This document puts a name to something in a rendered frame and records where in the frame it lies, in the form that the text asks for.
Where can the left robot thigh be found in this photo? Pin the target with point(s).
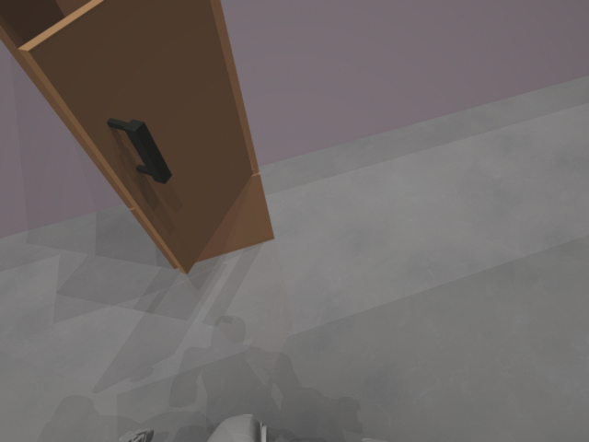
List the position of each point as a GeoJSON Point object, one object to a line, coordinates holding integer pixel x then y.
{"type": "Point", "coordinates": [242, 428]}

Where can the cupboard door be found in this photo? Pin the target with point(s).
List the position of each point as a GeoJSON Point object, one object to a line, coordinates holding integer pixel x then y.
{"type": "Point", "coordinates": [159, 62]}

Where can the handle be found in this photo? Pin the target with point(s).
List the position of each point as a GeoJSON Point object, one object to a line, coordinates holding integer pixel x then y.
{"type": "Point", "coordinates": [145, 146]}

